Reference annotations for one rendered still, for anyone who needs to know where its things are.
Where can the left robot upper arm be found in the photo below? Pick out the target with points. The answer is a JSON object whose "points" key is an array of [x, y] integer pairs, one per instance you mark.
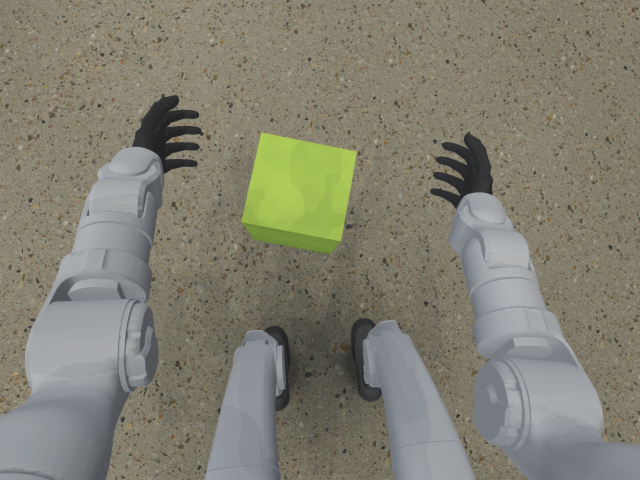
{"points": [[85, 359]]}

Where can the robot left forearm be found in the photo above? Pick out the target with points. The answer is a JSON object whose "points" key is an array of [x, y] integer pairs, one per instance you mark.
{"points": [[110, 255]]}

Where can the robot right shin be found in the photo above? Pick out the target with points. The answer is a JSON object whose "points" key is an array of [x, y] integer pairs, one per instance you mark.
{"points": [[382, 326]]}

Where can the carton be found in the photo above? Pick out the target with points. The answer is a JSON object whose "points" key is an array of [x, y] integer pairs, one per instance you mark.
{"points": [[298, 193]]}

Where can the robot left hand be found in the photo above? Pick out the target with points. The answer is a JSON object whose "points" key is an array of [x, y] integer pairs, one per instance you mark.
{"points": [[154, 132]]}

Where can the right robot thigh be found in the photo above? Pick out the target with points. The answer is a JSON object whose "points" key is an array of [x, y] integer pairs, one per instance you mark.
{"points": [[424, 443]]}

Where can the robot right hand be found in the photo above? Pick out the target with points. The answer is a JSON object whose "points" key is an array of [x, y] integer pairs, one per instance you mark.
{"points": [[476, 173]]}

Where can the right robot upper arm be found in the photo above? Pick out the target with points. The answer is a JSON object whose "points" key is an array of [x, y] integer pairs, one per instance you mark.
{"points": [[546, 417]]}

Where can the robot right forearm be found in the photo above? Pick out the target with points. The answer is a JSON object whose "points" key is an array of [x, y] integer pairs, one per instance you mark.
{"points": [[511, 319]]}

